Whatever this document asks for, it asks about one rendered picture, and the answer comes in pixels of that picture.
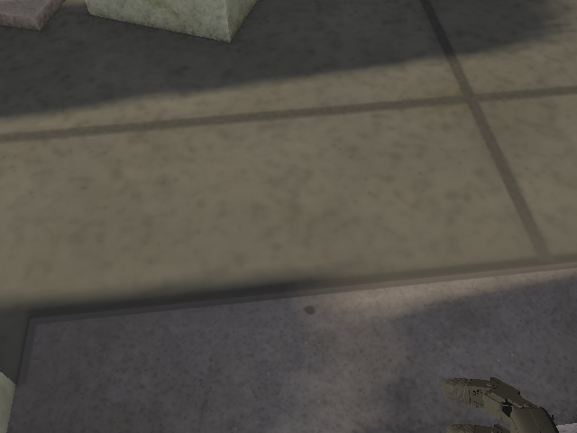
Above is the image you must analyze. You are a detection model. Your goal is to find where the robot right hand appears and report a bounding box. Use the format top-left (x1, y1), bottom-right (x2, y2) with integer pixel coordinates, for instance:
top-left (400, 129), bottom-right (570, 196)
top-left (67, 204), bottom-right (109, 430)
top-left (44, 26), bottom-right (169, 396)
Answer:
top-left (442, 377), bottom-right (559, 433)

